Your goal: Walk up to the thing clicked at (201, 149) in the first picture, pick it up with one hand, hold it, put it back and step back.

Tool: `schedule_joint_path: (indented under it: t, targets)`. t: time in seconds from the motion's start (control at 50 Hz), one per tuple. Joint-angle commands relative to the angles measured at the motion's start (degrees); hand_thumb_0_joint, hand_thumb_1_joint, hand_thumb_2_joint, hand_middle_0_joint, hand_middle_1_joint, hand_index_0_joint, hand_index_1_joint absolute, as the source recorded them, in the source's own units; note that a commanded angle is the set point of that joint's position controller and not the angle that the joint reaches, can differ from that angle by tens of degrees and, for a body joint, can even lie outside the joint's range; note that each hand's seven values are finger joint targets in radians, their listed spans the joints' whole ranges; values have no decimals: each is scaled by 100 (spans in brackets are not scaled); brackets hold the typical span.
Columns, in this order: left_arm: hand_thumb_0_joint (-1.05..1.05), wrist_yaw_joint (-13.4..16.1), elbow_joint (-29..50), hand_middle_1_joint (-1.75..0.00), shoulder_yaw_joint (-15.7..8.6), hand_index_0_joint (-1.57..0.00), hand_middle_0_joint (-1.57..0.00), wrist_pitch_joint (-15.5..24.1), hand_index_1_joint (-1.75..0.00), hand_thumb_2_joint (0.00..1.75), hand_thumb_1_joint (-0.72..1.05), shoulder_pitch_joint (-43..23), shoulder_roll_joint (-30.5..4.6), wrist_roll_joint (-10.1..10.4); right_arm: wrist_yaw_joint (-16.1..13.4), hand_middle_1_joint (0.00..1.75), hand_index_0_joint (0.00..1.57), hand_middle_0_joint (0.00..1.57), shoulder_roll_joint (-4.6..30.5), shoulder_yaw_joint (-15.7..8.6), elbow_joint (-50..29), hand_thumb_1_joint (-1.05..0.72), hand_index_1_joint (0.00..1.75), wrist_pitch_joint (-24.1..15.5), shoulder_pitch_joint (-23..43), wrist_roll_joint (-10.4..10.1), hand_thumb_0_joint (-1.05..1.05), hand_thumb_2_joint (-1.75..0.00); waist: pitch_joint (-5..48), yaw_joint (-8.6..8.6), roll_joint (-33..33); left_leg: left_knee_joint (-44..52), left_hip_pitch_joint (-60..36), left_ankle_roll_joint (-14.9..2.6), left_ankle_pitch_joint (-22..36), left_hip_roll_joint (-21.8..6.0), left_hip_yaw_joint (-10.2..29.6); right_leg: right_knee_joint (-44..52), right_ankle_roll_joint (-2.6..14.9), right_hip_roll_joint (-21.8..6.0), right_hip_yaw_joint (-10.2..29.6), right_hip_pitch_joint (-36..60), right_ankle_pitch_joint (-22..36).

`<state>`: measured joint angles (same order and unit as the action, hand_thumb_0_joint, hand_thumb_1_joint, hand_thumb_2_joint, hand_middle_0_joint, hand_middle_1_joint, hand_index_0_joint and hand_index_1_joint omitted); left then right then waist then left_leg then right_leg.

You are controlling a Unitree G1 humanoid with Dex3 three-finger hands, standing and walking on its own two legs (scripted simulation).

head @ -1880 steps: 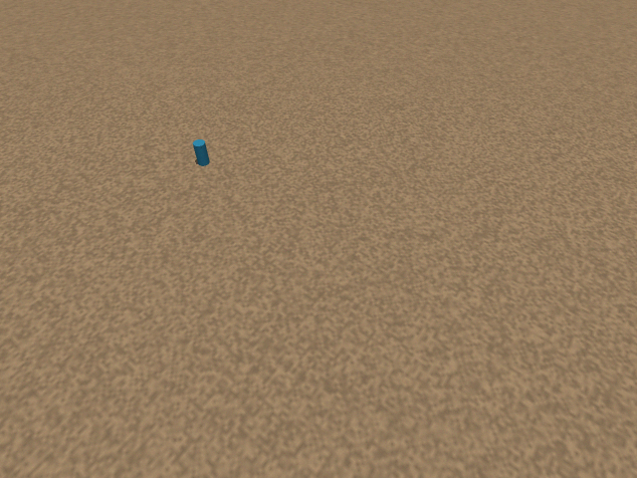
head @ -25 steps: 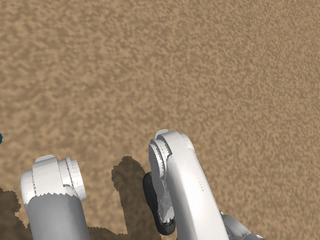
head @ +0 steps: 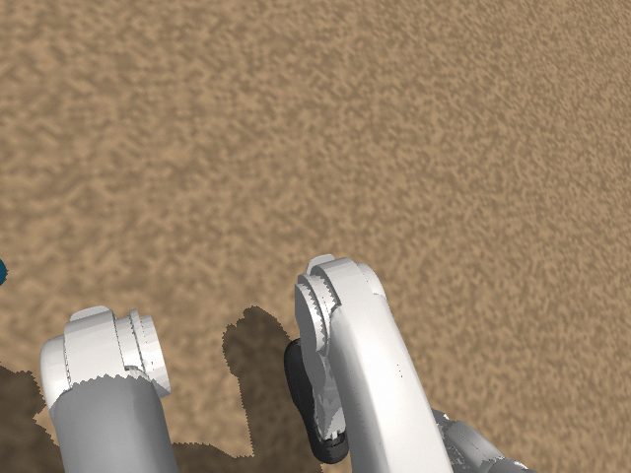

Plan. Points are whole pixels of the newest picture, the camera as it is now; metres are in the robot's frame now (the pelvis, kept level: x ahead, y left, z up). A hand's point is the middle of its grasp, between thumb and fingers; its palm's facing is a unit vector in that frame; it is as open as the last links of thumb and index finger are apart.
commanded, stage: settle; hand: left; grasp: from above
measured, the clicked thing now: out of the picture +0.41 +0.34 -0.23
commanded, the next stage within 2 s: lift in 1.02 s
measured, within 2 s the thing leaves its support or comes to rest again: leaves its support in 0.48 s
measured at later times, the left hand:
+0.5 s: hand out of the picture +0.40 +0.34 -0.16, palm faces -0.35 -0.12 -0.93, open 8.6 cm
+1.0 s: hand out of the picture +0.38 +0.34 -0.08, palm faces -0.44 -0.10 -0.89, open 8.4 cm
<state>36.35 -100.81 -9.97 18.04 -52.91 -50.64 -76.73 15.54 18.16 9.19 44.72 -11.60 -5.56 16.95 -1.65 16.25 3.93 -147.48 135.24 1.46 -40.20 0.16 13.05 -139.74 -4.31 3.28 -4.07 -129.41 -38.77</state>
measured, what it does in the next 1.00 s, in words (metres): rises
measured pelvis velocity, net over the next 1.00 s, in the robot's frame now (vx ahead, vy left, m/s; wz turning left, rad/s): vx -0.01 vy -0.01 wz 0.09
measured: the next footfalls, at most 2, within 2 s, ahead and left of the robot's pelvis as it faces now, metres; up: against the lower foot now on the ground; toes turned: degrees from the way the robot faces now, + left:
none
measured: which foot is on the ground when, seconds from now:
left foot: down 0.00-1.00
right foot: down 0.00-1.00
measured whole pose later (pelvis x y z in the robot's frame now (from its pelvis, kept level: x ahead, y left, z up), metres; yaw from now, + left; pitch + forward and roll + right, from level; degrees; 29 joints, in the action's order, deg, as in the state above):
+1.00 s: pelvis -0.01 -0.01 +0.07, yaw +5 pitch +32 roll -7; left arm 17.1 -71.3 -5.5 14.7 -44.9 -39.7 -69.9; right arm 9.9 17.4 0.3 42.5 -2.6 -8.5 6.4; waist 5.2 9.3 -0.3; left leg -133.0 128.0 1.6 -37.5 0.2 8.4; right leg -128.8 -3.1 0.5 -1.7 -123.4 -37.9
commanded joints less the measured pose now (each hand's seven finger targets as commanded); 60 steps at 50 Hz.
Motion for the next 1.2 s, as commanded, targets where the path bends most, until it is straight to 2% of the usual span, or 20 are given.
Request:
schedule_joint_path:
  t: [0.0,0.08,0.12,0.16,0.2,0.22,0.26,0.28,0.32,0.36,0.38,0.44,0.46,0.5,0.52,0.6,0.76,0.92,1.04,1.18]
  targets:
    - [0,137,512,-70,-80,-79,-77,-65,-69,67,39,-1171,-1195,117,-71,30,20,20,1676,-534,-89,-90,30,16,-896,0,0,-90,3045,153,-1847,1597,-2393,-260,645,31,-715,1265,492,95,-922,1491,979]
    - [0,105,597,-77,-17,-85,-83,-63,-75,72,40,-1278,-1243,69,-84,30,20,20,1657,-539,-101,-93,30,19,-857,-17,0,-91,3014,159,-1880,1584,-2346,-271,458,39,-750,1305,515,95,-851,1430,778]
    - [0,107,690,-79,-154,-84,-83,-87,-79,79,39,-1125,-1343,115,-110,30,20,20,1666,-588,-67,-93,30,42,-873,-47,0,-91,3197,20,-2015,1650,-2492,-249,571,35,-745,1305,517,100,-875,1502,860]
    - [0,81,796,-82,-89,-83,-82,-96,-81,81,39,-1243,-1286,80,-105,30,20,20,1659,-594,-94,-93,30,39,-861,-17,0,-91,3197,89,-2087,1635,-2572,-239,561,47,-761,1233,508,60,-906,1399,878]
    - [0,96,1112,-84,-221,-82,-81,-87,-83,82,38,-1197,-1404,90,-115,30,20,20,1662,-672,-65,-93,30,70,-852,-48,0,-91,3439,-50,-2299,1727,-2689,-218,599,34,-764,1266,545,87,-857,1511,894]
    - [0,60,1224,-83,-40,-83,-82,-96,-82,81,40,-1320,-1163,131,-92,30,20,20,1645,-680,-172,-93,30,41,-797,-52,0,-91,3345,38,-2280,1721,-2694,-213,594,57,-782,1234,527,59,-902,1407,899]
    - [0,63,1474,-82,-269,-81,-80,-145,-82,80,36,-1091,-1442,132,-90,30,20,20,1621,-739,-94,-93,30,61,-831,-94,0,-91,3600,-136,-2408,1735,-2774,-210,713,33,-832,1290,566,80,-805,1576,992]
    - [0,37,1962,-80,-198,-81,-80,-135,-79,78,36,-1164,-1203,232,-97,30,20,20,1588,-775,-111,-93,30,84,-854,-142,0,-91,3875,-232,-2563,1842,-2982,-191,875,66,-857,1332,555,56,-814,1618,1103]
    - [0,11,2313,-80,-234,-79,-77,-182,-78,74,34,-982,-1193,319,-89,30,20,20,1561,-876,-122,-93,30,98,-803,-231,0,-91,4142,-336,-2782,1922,-3234,-154,983,33,-872,1307,604,50,-795,1607,1200]
    - [0,-23,2568,-74,-223,-76,-74,-255,-72,64,31,-1018,-1055,382,-69,30,20,20,1553,-964,-65,-93,30,115,-837,-293,0,-91,4057,-293,-2782,2021,-3273,-147,948,47,-882,1315,581,-8,-800,1481,1142]
    - [0,-44,2916,-75,-285,-76,-74,-306,-73,65,30,-793,-1094,417,-83,30,20,20,1506,-1016,-109,-93,30,152,-851,-388,0,-91,4420,-535,-2960,2154,-3464,-138,1074,36,-915,1399,625,11,-729,1635,1240]
    - [0,-219,3239,-71,-72,-80,-78,-498,-70,64,33,-822,-773,580,-98,30,20,20,1423,-1188,-127,-93,30,263,-865,-612,0,-91,4520,-573,-2898,2312,-3501,-141,1077,32,-996,1557,670,-41,-599,1539,1263]
    - [0,-295,3063,-69,25,-81,-79,-562,-67,62,35,-795,-578,622,-102,30,20,20,1391,-1214,-50,-93,30,283,-921,-636,0,-91,4320,-477,-2695,2291,-3395,-160,1058,35,-1012,1613,647,-48,-584,1512,1269]
    - [0,-449,3335,-70,-37,-86,-85,-679,-69,68,41,-846,-649,645,-167,30,20,20,1386,-1291,-62,-92,30,375,-1010,-757,0,-91,4470,-593,-2613,2403,-3504,-190,1228,46,-1045,1783,635,-68,-515,1662,1380]
    - [0,-566,3220,-72,142,-89,-87,-735,-70,68,45,-976,-486,667,-185,30,20,20,1336,-1297,-64,-93,30,395,-1103,-795,0,-91,4401,-480,-2454,2401,-3484,-215,1204,35,-1033,1838,647,-61,-493,1670,1388]
    - [0,-998,3100,-74,347,-96,-94,-806,-72,70,52,-976,-251,832,-265,30,20,20,1281,-1326,-106,-93,30,483,-1200,-882,0,-91,4195,-426,-1762,2509,-3262,-303,1031,61,-1009,2150,620,-55,-444,1919,1219]
    - [0,-1671,3484,-72,265,-107,-106,-584,-71,73,64,-840,-348,960,-456,30,20,20,1190,-1329,-385,-93,30,629,-1179,-1025,0,-91,4275,-602,-1486,2706,-3304,-309,1090,109,-1109,2387,611,-125,-331,2455,1238]
    - [0,-1667,4093,-65,29,-108,-108,-309,-65,71,65,-1136,-764,756,-645,30,20,20,1144,-1321,-431,-93,30,838,-1184,-1087,0,-91,4545,-793,-1925,2962,-3580,-263,769,127,-1180,2517,670,-128,-294,2351,818]
    - [0,-1551,4089,-62,167,-114,-114,-378,-62,68,68,-1224,-609,750,-784,30,20,20,1151,-1364,-436,-95,30,838,-1179,-1081,0,-92,4307,-669,-1920,3248,-3765,-243,342,108,-1074,2691,676,-160,-343,2075,412]
    - [0,-1762,4349,-52,255,-100,-101,-718,-54,72,53,-1034,-561,941,-857,30,20,20,1149,-1424,-460,-91,30,848,-1379,-1224,0,-90,4834,-774,-2052,3547,-4308,-237,816,91,-1040,2853,677,-174,-324,2478,919]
